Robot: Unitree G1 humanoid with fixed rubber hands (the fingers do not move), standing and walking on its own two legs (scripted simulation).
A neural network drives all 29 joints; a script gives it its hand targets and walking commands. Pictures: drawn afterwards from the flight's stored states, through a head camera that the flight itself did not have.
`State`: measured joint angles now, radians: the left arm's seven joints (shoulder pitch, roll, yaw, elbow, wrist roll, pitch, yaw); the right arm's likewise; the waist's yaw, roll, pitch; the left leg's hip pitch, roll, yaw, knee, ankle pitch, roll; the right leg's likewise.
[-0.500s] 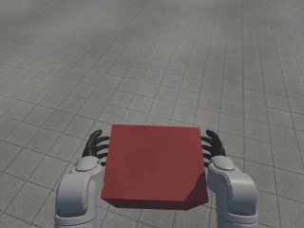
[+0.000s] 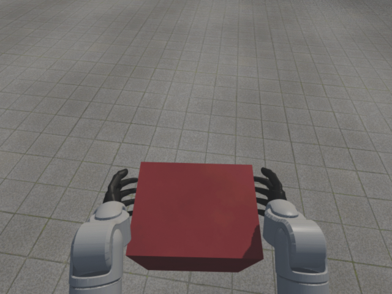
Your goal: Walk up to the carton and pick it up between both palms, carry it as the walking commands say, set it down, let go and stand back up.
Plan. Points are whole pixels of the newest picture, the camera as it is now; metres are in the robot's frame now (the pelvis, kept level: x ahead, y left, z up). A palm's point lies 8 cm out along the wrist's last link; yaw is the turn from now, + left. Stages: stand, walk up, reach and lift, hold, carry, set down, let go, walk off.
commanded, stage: carry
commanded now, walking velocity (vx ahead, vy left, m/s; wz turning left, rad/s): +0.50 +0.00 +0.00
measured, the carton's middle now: (194, 222) +0.28 -0.01 -0.01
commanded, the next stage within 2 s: none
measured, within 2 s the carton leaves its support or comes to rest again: neither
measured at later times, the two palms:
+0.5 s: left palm (140, 92) +0.61 +0.12 +0.09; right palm (242, 84) +0.65 -0.16 +0.08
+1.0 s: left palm (150, 30) +0.98 +0.12 +0.09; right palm (227, 28) +0.98 -0.16 +0.10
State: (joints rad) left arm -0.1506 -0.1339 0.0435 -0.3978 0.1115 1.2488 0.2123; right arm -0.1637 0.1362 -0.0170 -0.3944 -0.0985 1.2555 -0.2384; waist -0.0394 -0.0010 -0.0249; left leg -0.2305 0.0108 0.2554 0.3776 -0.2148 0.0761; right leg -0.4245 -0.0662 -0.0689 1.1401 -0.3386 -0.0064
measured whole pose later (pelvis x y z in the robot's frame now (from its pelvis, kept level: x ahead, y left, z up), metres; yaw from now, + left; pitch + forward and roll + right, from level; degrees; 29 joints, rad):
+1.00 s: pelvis +0.71 -0.03 +0.00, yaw +1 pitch +4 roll -1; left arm -0.17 -0.14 0.03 -0.45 0.11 1.23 0.23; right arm -0.18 0.14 -0.03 -0.45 -0.10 1.23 -0.23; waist -0.02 -0.01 -0.02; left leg -0.06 0.06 0.22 0.33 -0.33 0.00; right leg -0.52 -0.07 -0.12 0.67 -0.25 0.00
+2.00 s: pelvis +1.00 -0.02 -0.01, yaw +3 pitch +5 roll +0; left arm -0.16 -0.14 0.03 -0.40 0.12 1.24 0.23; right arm -0.18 0.14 -0.03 -0.38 -0.11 1.23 -0.23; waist -0.01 0.00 -0.10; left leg -0.31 0.07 0.20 0.56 -0.33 0.01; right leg -0.22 -0.05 -0.16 0.51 -0.37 0.01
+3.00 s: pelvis +0.94 -0.03 -0.01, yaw +3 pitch +2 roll +0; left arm -0.20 -0.14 0.08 -0.07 0.19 1.02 0.15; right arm -0.20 0.14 -0.09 -0.07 -0.17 1.01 -0.16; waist 0.00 -0.01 -0.09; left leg -0.33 0.06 0.19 0.52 -0.23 0.03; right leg -0.26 -0.07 -0.16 0.54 -0.31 0.00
